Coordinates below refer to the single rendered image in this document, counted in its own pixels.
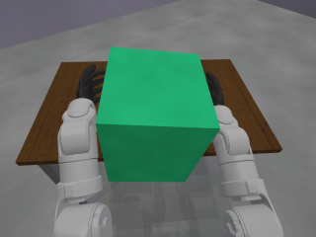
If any left robot upper arm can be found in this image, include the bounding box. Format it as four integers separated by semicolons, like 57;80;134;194
53;202;113;237

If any right robot hand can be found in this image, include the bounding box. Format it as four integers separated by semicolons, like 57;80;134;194
205;71;225;106

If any table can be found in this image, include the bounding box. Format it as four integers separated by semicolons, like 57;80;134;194
15;59;282;204

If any right robot upper arm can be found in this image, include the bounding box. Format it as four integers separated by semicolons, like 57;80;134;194
223;203;283;237

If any left robot forearm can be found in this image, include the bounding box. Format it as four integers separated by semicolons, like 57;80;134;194
52;98;103;237

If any carton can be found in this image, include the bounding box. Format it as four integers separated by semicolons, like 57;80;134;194
95;46;220;183

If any right robot forearm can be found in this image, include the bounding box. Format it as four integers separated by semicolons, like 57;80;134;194
212;105;284;237

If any left robot hand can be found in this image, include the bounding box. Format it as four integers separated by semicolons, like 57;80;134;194
75;64;107;105

